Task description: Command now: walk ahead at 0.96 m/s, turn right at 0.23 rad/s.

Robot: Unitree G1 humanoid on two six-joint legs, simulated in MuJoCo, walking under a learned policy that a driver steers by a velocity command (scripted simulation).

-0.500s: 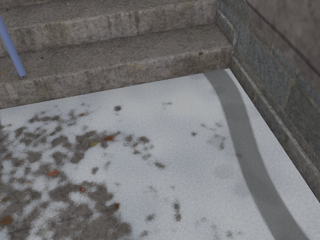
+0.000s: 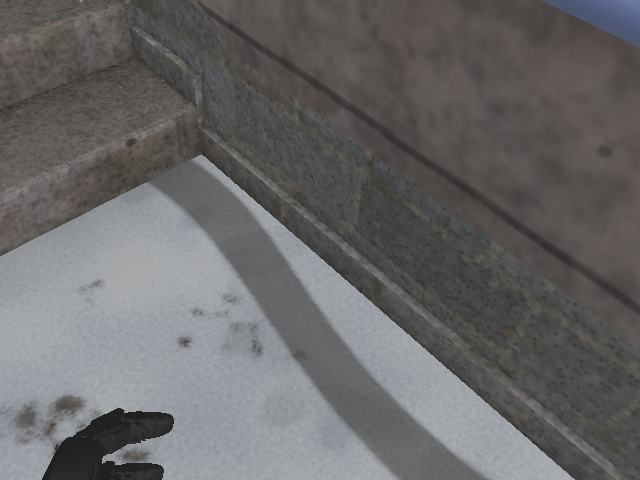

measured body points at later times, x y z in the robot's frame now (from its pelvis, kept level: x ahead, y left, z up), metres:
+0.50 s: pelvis +0.36 +0.11 +0.00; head +0.38 +0.09 +0.45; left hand +0.23 +0.40 -0.11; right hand +0.63 -0.06 -0.08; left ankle +0.59 +0.33 -0.66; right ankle +0.22 -0.08 -0.73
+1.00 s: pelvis +0.64 +0.28 +0.02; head +0.65 +0.30 +0.47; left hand +0.65 +0.56 -0.11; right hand +0.79 +0.06 -0.11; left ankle +0.60 +0.32 -0.73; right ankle +0.85 +0.21 -0.67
